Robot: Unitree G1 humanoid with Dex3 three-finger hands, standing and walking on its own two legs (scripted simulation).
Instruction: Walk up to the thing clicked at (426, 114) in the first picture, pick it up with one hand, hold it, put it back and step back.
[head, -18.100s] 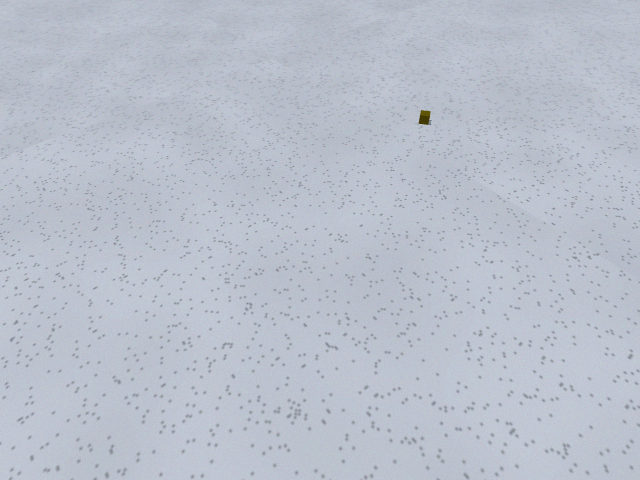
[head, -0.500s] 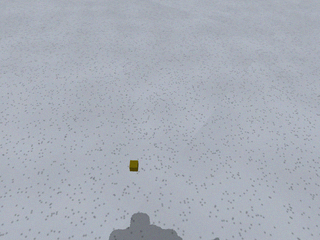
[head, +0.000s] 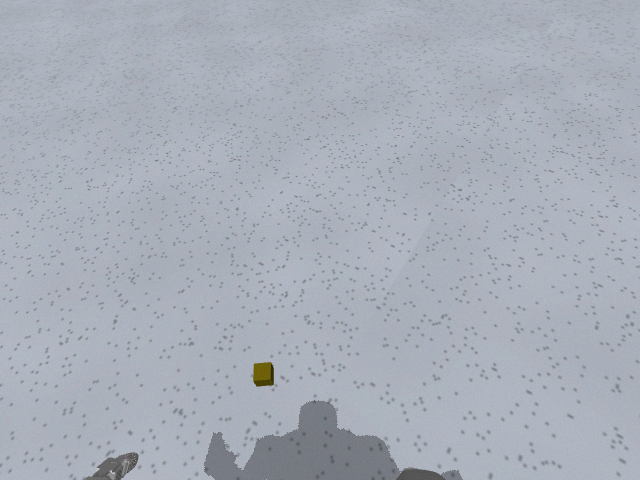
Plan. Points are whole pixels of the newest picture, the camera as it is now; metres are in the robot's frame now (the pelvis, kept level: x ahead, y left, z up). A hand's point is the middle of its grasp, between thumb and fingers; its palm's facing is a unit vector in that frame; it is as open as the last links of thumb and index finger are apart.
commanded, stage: walk up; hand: left
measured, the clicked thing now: (263, 374) +0.50 +0.25 -0.73
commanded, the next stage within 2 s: none
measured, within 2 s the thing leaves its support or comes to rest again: neither
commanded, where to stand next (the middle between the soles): +0.12 +0.00 m, yaw +1 degrees
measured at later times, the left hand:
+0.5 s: hand out of the picture +0.15 +0.26 -0.16, palm faces -0.02 -0.94 -0.35, open 7.4 cm
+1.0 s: hand out of the picture +0.09 +0.26 -0.14, palm faces +0.03 -0.91 -0.41, open 7.4 cm
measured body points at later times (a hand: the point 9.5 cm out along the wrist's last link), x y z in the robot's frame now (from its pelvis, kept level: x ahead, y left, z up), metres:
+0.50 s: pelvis +0.06 -0.01 -0.01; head +0.12 +0.01 +0.44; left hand +0.15 +0.30 -0.14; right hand +0.18 -0.32 -0.11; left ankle +0.15 +0.12 -0.72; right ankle +0.01 -0.15 -0.68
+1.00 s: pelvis +0.02 -0.02 +0.00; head +0.05 -0.02 +0.45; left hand +0.09 +0.30 -0.11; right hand +0.11 -0.32 -0.13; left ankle +0.04 +0.12 -0.72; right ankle +0.03 -0.15 -0.72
